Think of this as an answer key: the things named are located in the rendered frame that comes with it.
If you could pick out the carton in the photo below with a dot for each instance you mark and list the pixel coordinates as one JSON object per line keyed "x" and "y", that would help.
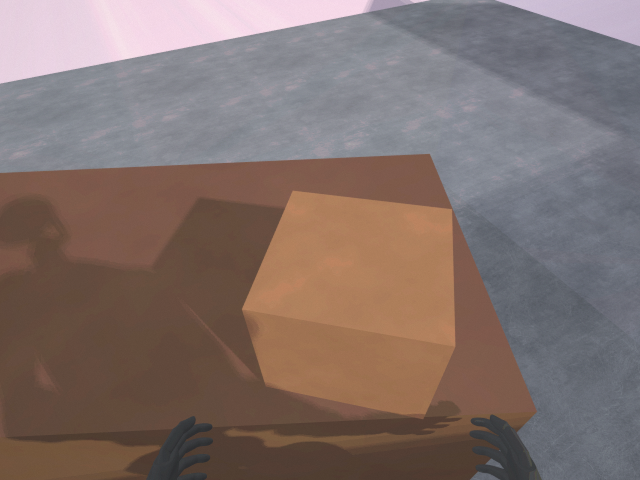
{"x": 354, "y": 302}

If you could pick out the robot left hand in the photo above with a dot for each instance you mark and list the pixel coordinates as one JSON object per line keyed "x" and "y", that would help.
{"x": 169, "y": 463}

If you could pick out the robot right hand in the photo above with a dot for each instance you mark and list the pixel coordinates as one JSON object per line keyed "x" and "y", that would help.
{"x": 513, "y": 455}

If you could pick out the pedestal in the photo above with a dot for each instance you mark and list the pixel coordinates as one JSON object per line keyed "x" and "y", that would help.
{"x": 121, "y": 296}

